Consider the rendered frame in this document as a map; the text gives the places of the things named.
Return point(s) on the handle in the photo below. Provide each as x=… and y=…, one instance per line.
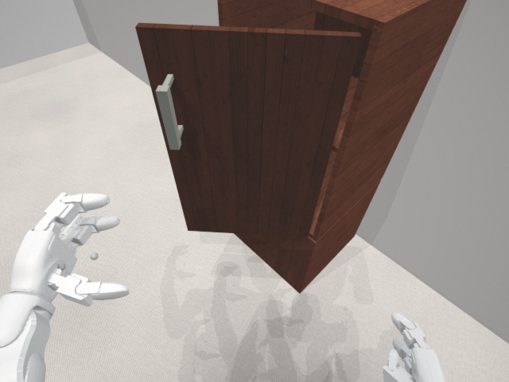
x=165, y=101

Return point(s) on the cupboard door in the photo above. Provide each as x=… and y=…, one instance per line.
x=260, y=109

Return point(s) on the robot right hand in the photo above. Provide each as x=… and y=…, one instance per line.
x=421, y=362

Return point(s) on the robot left forearm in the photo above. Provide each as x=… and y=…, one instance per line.
x=24, y=333

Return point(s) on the robot left hand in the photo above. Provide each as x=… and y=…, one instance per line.
x=42, y=250

